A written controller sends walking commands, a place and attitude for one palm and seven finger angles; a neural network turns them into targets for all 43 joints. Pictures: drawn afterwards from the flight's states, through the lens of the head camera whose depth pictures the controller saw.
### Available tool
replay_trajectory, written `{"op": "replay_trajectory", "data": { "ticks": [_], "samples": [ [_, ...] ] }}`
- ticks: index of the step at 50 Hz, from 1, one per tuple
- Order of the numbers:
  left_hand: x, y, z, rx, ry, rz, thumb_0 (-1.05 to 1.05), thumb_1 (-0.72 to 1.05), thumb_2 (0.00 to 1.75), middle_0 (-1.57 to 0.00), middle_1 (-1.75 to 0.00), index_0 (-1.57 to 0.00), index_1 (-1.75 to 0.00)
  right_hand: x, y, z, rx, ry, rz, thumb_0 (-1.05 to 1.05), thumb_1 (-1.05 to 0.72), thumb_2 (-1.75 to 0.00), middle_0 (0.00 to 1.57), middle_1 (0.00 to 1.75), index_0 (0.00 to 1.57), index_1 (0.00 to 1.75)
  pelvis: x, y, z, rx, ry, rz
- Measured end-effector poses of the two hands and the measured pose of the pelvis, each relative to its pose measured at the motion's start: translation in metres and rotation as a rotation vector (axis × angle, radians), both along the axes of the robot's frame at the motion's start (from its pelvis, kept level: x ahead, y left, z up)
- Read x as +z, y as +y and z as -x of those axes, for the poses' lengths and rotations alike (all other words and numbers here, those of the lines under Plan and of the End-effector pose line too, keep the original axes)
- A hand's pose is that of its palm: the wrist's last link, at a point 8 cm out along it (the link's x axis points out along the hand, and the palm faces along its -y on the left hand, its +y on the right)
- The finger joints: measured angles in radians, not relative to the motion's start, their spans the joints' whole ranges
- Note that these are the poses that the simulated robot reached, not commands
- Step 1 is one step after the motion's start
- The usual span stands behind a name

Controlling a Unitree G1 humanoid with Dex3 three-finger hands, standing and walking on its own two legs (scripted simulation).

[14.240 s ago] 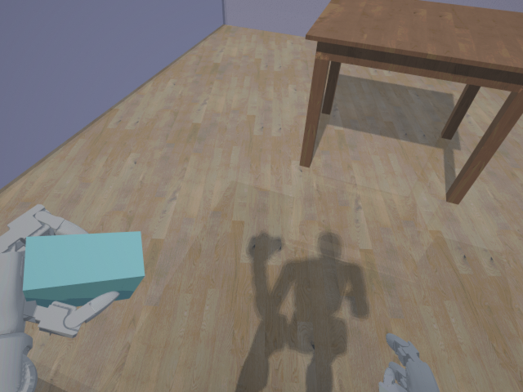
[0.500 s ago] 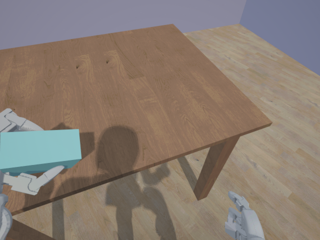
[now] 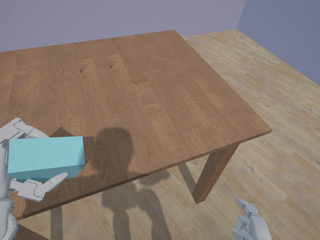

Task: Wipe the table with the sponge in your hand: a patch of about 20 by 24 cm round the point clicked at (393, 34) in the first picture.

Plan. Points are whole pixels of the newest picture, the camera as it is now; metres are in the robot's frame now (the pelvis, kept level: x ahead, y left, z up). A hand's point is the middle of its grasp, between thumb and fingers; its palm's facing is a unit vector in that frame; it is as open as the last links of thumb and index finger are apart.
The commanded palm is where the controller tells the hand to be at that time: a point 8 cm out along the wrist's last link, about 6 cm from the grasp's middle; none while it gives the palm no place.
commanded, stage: come to a stop and stand still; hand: left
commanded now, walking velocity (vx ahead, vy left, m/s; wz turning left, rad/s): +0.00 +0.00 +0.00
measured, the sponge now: (58, 160) +0.23 +0.22 +0.14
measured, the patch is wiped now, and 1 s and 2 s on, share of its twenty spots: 0.00 0.00 0.00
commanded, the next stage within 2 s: look again from close up in 0.26 s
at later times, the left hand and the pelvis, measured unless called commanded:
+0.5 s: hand (38, 149) +0.23 +0.25 +0.16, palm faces +0.37 -0.84 -0.39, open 9.7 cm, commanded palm +0.16 +0.28 +0.17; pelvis -0.01 +0.01 +0.00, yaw -2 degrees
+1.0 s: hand (28, 157) +0.22 +0.27 +0.15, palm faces +0.37 -0.86 -0.36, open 9.7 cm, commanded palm +0.16 +0.30 +0.17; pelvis -0.01 +0.02 +0.00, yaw -1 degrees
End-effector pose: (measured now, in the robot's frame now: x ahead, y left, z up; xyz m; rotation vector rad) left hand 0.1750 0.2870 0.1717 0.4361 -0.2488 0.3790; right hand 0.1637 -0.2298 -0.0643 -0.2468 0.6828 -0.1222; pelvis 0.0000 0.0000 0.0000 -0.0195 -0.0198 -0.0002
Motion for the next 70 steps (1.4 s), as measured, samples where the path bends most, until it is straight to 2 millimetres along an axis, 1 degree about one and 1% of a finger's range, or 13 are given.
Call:
{"op": "replay_trajectory", "data": {
  "ticks": [15,18,20,22,26,29,38,51,53,56,59,64,70],
  "samples": [
    [-0.002,-0.01,-0.003,-0.004,0.035,0.01,-0.01,-0.46,1.01,-0.8,-1.34,-0.79,-1.34,-0.005,-0.001,0.0,-0.003,0.021,-0.029,0.01,-0.91,-0.89,0.2,0.3,0.2,0.3,0.001,-0.007,0.0,-0.003,0.0,0.002],
    [0.019,0.011,-0.017,-0.009,-0.038,-0.147,-0.01,-0.46,1.01,-0.8,-1.34,-0.8,-1.34,-0.009,0.002,0.001,0.049,0.049,0.0,0.01,-0.91,-0.89,0.2,0.3,0.2,0.3,0.0,-0.009,0.005,-0.008,0.014,0.009],
    [0.021,0.025,-0.024,0.027,-0.07,-0.126,-0.01,-0.46,1.01,-0.8,-1.34,-0.79,-1.34,-0.008,0.003,0.002,0.051,0.046,-0.016,0.01,-0.91,-0.89,0.2,0.3,0.2,0.3,-0.001,-0.007,0.007,-0.019,0.013,0.004],
    [0.017,0.025,-0.025,0.029,-0.064,-0.089,-0.01,-0.46,1.01,-0.8,-1.34,-0.79,-1.34,-0.006,0.003,0.004,0.04,0.021,-0.03,0.01,-0.91,-0.89,0.2,0.3,0.21,0.3,-0.001,-0.001,0.007,-0.028,0.009,0.0],
    [0.0,0.002,-0.017,-0.079,-0.005,-0.037,-0.01,-0.46,1.01,-0.8,-1.34,-0.79,-1.34,0.0,0.005,0.008,0.003,-0.017,-0.028,0.01,-0.91,-0.89,0.2,0.3,0.21,0.3,-0.002,0.009,0.006,-0.033,0.006,-0.003],
    [-0.011,-0.002,-0.01,-0.133,0.032,-0.024,-0.01,-0.46,1.01,-0.8,-1.34,-0.79,-1.34,0.002,0.009,0.012,-0.012,-0.015,-0.009,0.01,-0.91,-0.89,0.2,0.3,0.2,0.3,-0.003,0.013,0.006,-0.027,0.003,-0.002],
    [0.0,0.033,0.001,-0.008,-0.056,-0.038,-0.01,-0.46,1.01,-0.8,-1.34,-0.79,-1.34,0.001,0.028,0.011,0.045,0.009,0.006,0.01,-0.91,-0.89,0.2,0.3,0.2,0.3,-0.003,0.02,0.009,-0.008,-0.003,0.011],
    [-0.006,0.024,-0.008,-0.052,-0.016,-0.011,-0.01,-0.46,1.01,-0.8,-1.34,-0.79,-1.34,0.006,0.044,-0.004,0.058,-0.027,-0.026,0.01,-0.9,-0.89,0.2,0.3,0.21,0.3,-0.001,0.024,0.006,-0.012,0.002,0.013],
    [0.01,0.035,-0.016,-0.06,-0.058,-0.149,-0.01,-0.46,1.01,-0.8,-1.34,-0.8,-1.34,0.003,0.043,-0.004,0.094,-0.011,0.004,0.01,-0.9,-0.89,0.2,0.3,0.21,0.3,-0.002,0.022,0.008,-0.01,0.015,0.016],
    [0.024,0.053,-0.025,-0.003,-0.132,-0.146,-0.01,-0.46,1.01,-0.8,-1.34,-0.79,-1.34,0.0,0.041,-0.002,0.092,-0.003,-0.016,0.01,-0.9,-0.89,0.2,0.3,0.21,0.3,-0.004,0.021,0.013,-0.019,0.015,0.003],
    [0.024,0.041,-0.022,-0.013,-0.125,-0.109,-0.01,-0.46,1.01,-0.8,-1.34,-0.79,-1.34,-0.002,0.037,0.001,0.063,-0.037,-0.053,0.01,-0.9,-0.89,0.2,0.3,0.21,0.3,-0.006,0.025,0.013,-0.03,0.01,0.002],
    [0.002,0.01,-0.01,-0.118,0.003,-0.07,-0.01,-0.46,1.01,-0.8,-1.34,-0.79,-1.34,-0.006,0.03,0.012,0.001,-0.026,-0.061,0.01,-0.9,-0.89,0.2,0.3,0.21,0.3,-0.005,0.026,0.008,-0.037,0.01,0.005],
    [-0.01,0.021,-0.01,-0.056,0.056,-0.069,-0.01,-0.46,1.01,-0.8,-1.34,-0.79,-1.34,-0.011,0.022,0.02,-0.006,0.041,-0.024,0.01,-0.91,-0.89,0.2,0.3,0.2,0.3,-0.003,0.02,0.004,-0.024,0.009,0.004]
  ]
}}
